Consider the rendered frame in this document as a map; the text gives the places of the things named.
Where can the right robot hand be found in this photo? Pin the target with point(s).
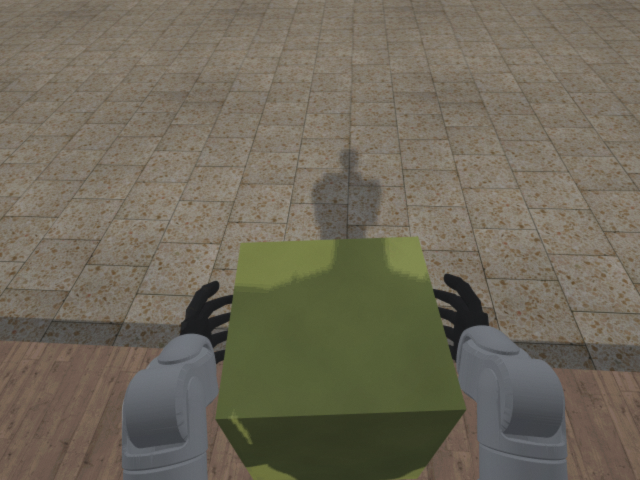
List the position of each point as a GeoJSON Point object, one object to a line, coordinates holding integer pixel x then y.
{"type": "Point", "coordinates": [469, 310]}

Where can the right robot forearm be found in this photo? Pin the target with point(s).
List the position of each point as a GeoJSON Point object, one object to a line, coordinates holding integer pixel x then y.
{"type": "Point", "coordinates": [521, 423]}

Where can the left robot hand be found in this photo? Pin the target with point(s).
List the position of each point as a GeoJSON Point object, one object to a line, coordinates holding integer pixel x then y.
{"type": "Point", "coordinates": [197, 313]}

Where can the carton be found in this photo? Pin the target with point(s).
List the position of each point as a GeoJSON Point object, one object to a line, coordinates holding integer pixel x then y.
{"type": "Point", "coordinates": [337, 365]}

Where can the left robot forearm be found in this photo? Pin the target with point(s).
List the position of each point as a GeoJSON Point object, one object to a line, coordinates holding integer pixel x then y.
{"type": "Point", "coordinates": [164, 426]}

